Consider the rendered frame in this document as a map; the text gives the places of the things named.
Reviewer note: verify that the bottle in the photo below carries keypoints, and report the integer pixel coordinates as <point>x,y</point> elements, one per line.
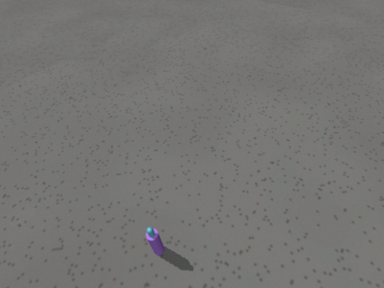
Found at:
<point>155,241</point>

